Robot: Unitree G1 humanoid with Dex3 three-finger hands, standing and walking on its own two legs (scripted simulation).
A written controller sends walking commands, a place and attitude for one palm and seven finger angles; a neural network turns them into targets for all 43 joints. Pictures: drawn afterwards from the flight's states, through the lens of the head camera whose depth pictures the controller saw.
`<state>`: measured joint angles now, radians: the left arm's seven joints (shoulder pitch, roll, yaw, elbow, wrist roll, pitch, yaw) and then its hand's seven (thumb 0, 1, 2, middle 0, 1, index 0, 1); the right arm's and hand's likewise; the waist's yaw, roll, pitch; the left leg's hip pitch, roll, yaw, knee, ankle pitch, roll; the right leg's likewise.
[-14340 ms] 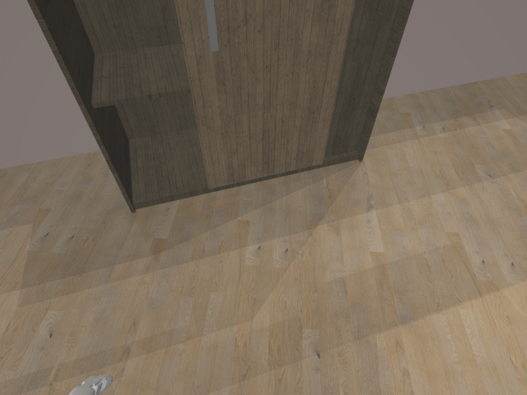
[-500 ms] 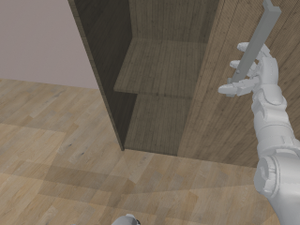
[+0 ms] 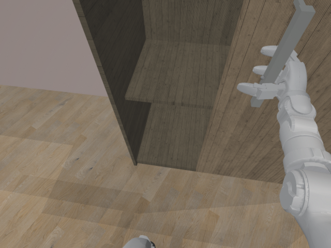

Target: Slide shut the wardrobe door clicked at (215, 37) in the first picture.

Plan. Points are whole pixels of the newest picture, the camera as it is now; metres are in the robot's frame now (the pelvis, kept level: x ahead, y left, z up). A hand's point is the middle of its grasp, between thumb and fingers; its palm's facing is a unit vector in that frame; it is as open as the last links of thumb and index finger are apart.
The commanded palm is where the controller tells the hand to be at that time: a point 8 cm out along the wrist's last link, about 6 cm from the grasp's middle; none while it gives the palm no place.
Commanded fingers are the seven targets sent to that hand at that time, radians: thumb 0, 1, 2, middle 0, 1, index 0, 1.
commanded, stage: grip the handle and tug to test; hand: right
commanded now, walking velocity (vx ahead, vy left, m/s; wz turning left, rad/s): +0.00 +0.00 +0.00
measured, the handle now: (273, 60) +0.55 -0.16 +0.15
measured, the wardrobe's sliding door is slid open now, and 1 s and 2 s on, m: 0.37 0.37 0.36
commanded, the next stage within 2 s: tug the door sideways, standing still in 1.14 s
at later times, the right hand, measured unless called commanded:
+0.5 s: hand (263, 78) +0.50 -0.14 +0.14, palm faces +0.00 +1.00 +0.00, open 5.5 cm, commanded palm +0.47 -0.19 +0.14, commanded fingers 0.00 -0.90 -0.90 0.45 1.40 0.45 1.40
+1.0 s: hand (262, 78) +0.50 -0.14 +0.14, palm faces +0.01 +1.00 +0.00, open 5.6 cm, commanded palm +0.45 -0.18 +0.14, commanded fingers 0.00 -0.90 -0.90 0.45 1.40 0.45 1.40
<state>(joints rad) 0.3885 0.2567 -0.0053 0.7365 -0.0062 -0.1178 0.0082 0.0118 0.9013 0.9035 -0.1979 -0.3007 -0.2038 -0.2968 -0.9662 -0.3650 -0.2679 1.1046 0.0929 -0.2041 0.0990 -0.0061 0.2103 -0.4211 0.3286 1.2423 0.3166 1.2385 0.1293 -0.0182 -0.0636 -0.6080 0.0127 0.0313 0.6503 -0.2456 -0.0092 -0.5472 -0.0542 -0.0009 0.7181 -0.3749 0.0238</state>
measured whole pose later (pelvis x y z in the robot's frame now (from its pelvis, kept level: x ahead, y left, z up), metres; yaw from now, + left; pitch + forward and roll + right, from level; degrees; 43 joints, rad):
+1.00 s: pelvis +0.02 +0.00 +0.01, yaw +2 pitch +11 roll +1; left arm 0.39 0.25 0.01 0.70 -0.02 -0.09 0.00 0.01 0.90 0.90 -0.20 -0.30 -0.20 -0.30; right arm -0.78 -0.34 -0.28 0.88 0.12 -0.14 0.08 0.01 -0.76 -0.79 0.34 1.40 0.35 1.40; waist 0.13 -0.03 -0.08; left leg -0.54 -0.01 0.00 0.59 -0.24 -0.01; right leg -0.46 -0.07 -0.04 0.66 -0.38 0.02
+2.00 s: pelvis +0.02 -0.01 +0.00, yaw -2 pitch +11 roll +2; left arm 0.40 0.23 0.03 0.84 0.01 -0.16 -0.03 0.01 0.90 0.90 -0.20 -0.30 -0.20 -0.30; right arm -0.94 -0.24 -0.10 1.02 0.15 -0.17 -0.06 0.02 -0.74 -0.81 0.41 1.40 0.38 1.40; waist 0.08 -0.04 -0.06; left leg -0.54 0.03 0.06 0.62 -0.27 -0.02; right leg -0.50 -0.03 0.05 0.70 -0.38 0.02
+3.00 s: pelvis +0.09 +0.14 +0.01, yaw -4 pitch +0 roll +0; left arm 0.14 0.25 0.03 0.63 -0.04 -0.06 0.07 0.01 0.90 0.90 -0.20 -0.30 -0.20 -0.30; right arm -0.65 -0.22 -0.03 0.47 0.12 0.00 -0.13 0.01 -0.75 -0.80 0.43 1.39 0.21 1.40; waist -0.09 -0.05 0.19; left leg -0.36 -0.01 0.06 0.69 -0.32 0.01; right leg -0.21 -0.18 -0.07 0.56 -0.31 0.10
